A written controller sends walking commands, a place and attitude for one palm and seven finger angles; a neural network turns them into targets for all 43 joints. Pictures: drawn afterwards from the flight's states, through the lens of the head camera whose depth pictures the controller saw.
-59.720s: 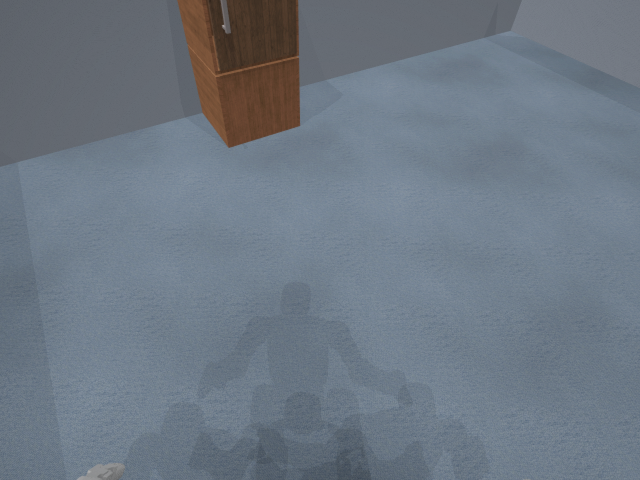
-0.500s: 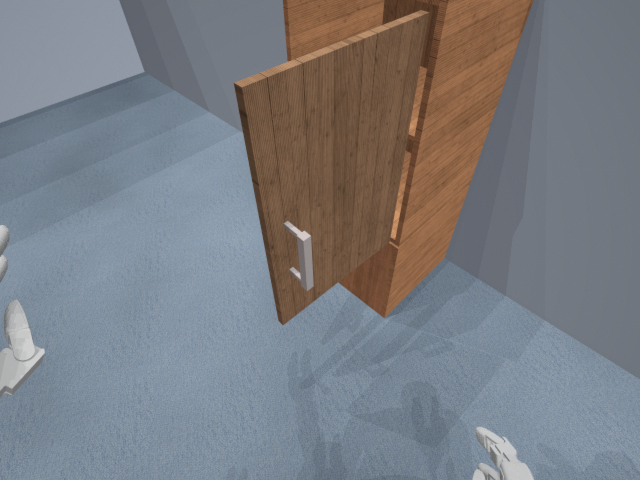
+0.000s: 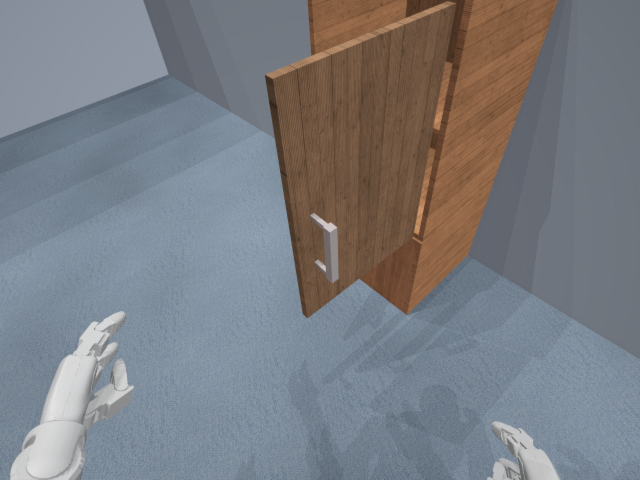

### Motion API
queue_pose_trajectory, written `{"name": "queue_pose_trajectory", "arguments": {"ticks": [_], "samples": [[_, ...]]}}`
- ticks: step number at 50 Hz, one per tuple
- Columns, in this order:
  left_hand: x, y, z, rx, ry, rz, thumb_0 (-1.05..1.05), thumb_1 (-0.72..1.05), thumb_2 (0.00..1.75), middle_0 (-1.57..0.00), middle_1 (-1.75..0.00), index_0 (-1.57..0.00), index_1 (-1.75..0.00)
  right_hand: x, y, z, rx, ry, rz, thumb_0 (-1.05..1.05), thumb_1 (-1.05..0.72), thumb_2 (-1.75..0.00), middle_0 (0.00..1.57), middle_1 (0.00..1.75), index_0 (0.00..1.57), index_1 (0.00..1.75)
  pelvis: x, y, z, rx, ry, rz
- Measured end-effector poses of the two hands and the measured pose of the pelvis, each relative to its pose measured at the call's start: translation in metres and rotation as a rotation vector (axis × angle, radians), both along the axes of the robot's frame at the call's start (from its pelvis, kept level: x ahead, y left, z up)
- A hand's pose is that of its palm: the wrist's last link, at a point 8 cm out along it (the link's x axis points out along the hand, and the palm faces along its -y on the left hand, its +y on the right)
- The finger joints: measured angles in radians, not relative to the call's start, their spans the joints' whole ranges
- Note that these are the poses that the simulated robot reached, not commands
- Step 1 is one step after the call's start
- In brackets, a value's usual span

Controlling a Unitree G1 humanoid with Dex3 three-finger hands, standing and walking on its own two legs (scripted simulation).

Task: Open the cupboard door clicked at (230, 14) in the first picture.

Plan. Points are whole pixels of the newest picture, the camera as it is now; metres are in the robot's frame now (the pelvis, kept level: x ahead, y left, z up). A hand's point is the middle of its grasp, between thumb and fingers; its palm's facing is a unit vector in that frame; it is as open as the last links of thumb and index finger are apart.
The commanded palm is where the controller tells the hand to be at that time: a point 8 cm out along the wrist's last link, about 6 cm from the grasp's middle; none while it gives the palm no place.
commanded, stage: let the arm hang, fingers relaxed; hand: left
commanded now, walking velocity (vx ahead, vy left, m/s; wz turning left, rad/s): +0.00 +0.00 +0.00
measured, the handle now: (324, 249) +0.55 +0.04 -0.09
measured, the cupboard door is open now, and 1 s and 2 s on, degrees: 88 88 88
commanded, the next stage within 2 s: look to check the result in 0.98 s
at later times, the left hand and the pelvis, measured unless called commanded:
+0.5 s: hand out of the picture -0.11 +0.18 -0.16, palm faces +0.07 -0.98 -0.19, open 7.3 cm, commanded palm none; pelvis -0.02 +0.01 +0.01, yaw +1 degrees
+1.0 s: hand out of the picture -0.02 +0.17 -0.17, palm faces +0.06 -0.98 -0.17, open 7.3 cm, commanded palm none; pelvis -0.02 +0.01 +0.01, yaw +1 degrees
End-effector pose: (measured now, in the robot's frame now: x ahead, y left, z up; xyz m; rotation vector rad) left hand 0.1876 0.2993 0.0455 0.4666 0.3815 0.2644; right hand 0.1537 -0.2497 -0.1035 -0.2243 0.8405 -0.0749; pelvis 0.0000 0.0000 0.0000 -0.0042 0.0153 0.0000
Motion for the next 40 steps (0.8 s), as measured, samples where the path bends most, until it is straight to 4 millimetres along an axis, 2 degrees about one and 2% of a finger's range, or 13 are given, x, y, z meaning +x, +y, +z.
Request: {"name": "queue_pose_trajectory", "arguments": {"ticks": [2, 4, 6, 8, 11, 14, 17, 19, 22, 26, 33, 40], "samples": [[-0.025, -0.008, -0.062, -0.1, 0.241, 0.049, 0.01, 0.9, 0.89, -0.2, -0.3, -0.2, -0.3, -0.016, -0.001, -0.009, -0.005, 0.07, -0.008, 0.01, -0.9, -0.9, 0.2, 0.3, 0.2, 0.3, -0.005, 0.001, -0.001, 0.005, -0.009, 0.004], [-0.06, -0.026, -0.115, -0.197, 0.455, 0.081, 0.01, 0.9, 0.89, -0.2, -0.3, -0.2, -0.3, -0.038, 0.0, -0.014, -0.014, 0.142, -0.028, 0.01, -0.9, -0.9, 0.2, 0.3, 0.2, 0.3, -0.009, 0.0, -0.002, 0.008, -0.02, 0.006], [-0.1, -0.051, -0.155, -0.29, 0.641, 0.098, 0.01, 0.91, 0.89, -0.2, -0.3, -0.2, -0.3, -0.063, 0.001, -0.017, -0.027, 0.222, -0.049, 0.01, -0.9, -0.9, 0.2, 0.3, 0.2, 0.3, -0.012, -0.001, -0.001, 0.008, -0.032, 0.008], [-0.142, -0.077, -0.182, -0.378, 0.797, 0.109, 0.01, 0.91, 0.89, -0.2, -0.3, -0.2, -0.3, -0.091, 0.003, -0.018, -0.04, 0.31, -0.07, 0.01, -0.9, -0.9, 0.2, 0.3, 0.2, 0.3, -0.014, -0.001, 0.0, 0.003, -0.041, 0.01], [-0.197, -0.081, -0.197, -0.423, 0.937, 0.201, 0.01, 0.99, 0.89, -0.2, -0.3, -0.21, -0.3, -0.132, 0.008, -0.02, -0.053, 0.447, -0.092, 0.01, -0.9, -0.9, 0.2, 0.3, 0.2, 0.3, -0.018, -0.003, 0.003, -0.008, -0.046, 0.018], [-0.243, -0.082, -0.197, -0.451, 1.044, 0.256, 0.01, 0.99, 0.89, -0.21, -0.3, -0.21, -0.3, -0.167, 0.015, -0.022, -0.05, 0.562, -0.111, 0.01, -0.9, -0.9, 0.2, 0.3, 0.2, 0.3, -0.02, -0.002, 0.004, -0.017, -0.045, 0.026], [-0.278, -0.081, -0.191, -0.455, 1.12, 0.304, 0.01, 0.97, 0.89, -0.2, -0.3, -0.21, -0.3, -0.193, 0.025, -0.025, -0.031, 0.635, -0.129, 0.01, -0.9, -0.9, 0.2, 0.3, 0.2, 0.3, -0.022, 0.002, 0.006, -0.02, -0.045, 0.027], [-0.293, -0.079, -0.187, -0.449, 1.155, 0.327, 0.01, 0.95, 0.89, -0.2, -0.3, -0.21, -0.3, -0.204, 0.032, -0.028, -0.013, 0.659, -0.141, 0.01, -0.9, -0.9, 0.2, 0.3, 0.2, 0.3, -0.022, 0.004, 0.006, -0.02, -0.046, 0.025], [-0.304, -0.076, -0.181, -0.436, 1.179, 0.345, 0.01, 0.93, 0.89, -0.2, -0.3, -0.21, -0.3, -0.214, 0.043, -0.032, 0.019, 0.67, -0.153, 0.01, -0.9, -0.9, 0.2, 0.3, 0.2, 0.3, -0.023, 0.008, 0.007, -0.017, -0.048, 0.021], [-0.3, -0.072, -0.179, -0.42, 1.16, 0.343, 0.01, 0.92, 0.89, -0.2, -0.3, -0.2, -0.3, -0.216, 0.057, -0.037, 0.059, 0.658, -0.158, 0.01, -0.9, -0.9, 0.2, 0.3, 0.2, 0.3, -0.024, 0.011, 0.007, -0.012, -0.049, 0.015], [-0.262, -0.073, -0.184, -0.416, 1.05, 0.296, 0.01, 0.91, 0.89, -0.2, -0.3, -0.2, -0.3, -0.205, 0.072, -0.042, 0.101, 0.605, -0.157, 0.0, -0.9, -0.9, 0.2, 0.3, 0.2, 0.3, -0.024, 0.013, 0.006, -0.005, -0.047, 0.009], [-0.223, -0.082, -0.187, -0.433, 0.957, 0.24, 0.0, 0.91, 0.89, -0.2, -0.3, -0.2, -0.3, -0.198, 0.068, -0.041, 0.092, 0.58, -0.162, 0.01, -0.91, -0.9, 0.2, 0.3, 0.2, 0.3, -0.022, 0.013, 0.006, -0.002, -0.045, 0.008]]}}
